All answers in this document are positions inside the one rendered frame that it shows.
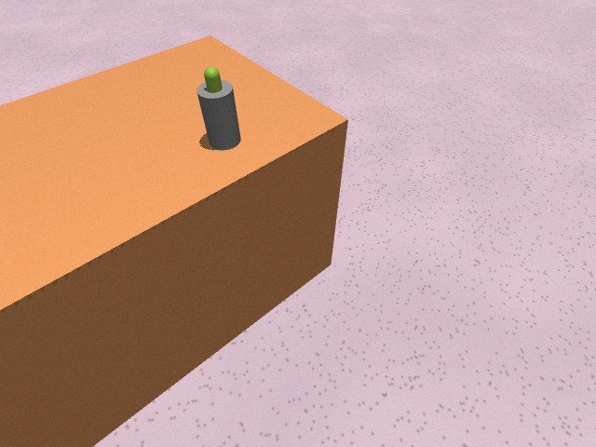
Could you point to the bottle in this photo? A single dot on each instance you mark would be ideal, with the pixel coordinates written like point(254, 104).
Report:
point(217, 102)

